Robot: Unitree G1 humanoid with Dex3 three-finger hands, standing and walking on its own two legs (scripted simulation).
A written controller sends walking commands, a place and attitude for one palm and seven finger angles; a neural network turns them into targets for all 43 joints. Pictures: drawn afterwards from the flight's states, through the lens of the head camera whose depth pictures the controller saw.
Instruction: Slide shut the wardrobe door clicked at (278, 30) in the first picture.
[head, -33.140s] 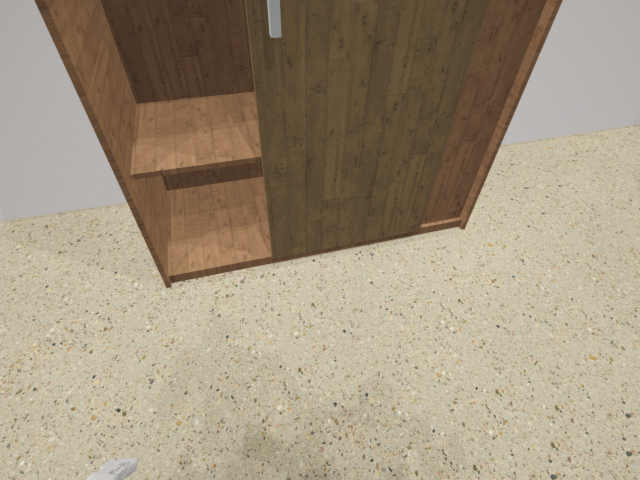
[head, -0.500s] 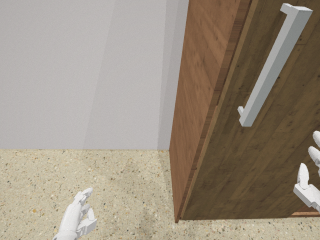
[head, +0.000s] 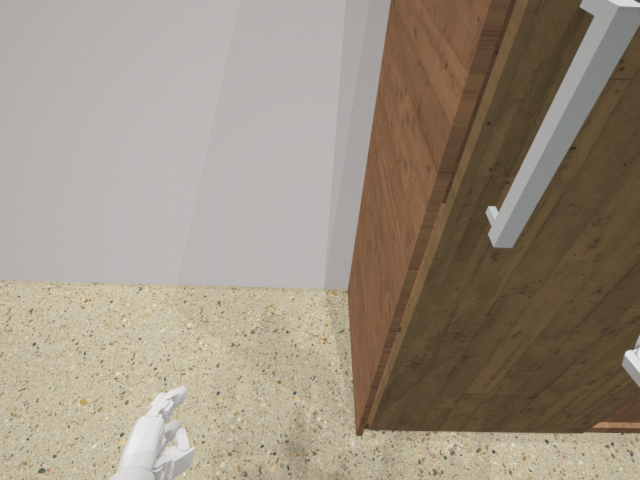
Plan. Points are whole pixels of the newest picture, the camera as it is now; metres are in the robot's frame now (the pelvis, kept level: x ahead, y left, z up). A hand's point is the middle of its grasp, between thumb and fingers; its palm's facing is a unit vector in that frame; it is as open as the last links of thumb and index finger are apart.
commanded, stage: step back with the hand held close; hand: right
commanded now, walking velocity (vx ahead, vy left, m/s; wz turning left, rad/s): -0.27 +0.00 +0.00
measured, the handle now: (539, 139) +0.40 -0.23 +0.27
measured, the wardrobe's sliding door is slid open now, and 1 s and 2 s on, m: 0.01 0.01 0.01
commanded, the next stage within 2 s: stop stepping back and stand still in 0.94 s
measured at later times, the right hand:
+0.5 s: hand out of the picture +0.12 -0.30 +0.15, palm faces +0.50 +0.75 -0.43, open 7.4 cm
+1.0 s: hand out of the picture +0.02 -0.29 +0.17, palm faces +0.42 +0.82 -0.39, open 7.4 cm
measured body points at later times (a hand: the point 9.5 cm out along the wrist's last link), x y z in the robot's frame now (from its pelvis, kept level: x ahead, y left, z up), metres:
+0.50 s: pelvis -0.08 -0.03 -0.02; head -0.08 -0.03 +0.43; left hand +0.10 +0.21 -0.09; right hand +0.08 -0.34 +0.18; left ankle +0.01 +0.12 -0.74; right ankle +0.00 -0.10 -0.74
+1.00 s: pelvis -0.19 -0.03 -0.02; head -0.18 -0.06 +0.43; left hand -0.01 +0.19 -0.09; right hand -0.01 -0.33 +0.19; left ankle -0.31 +0.09 -0.75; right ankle -0.01 -0.11 -0.73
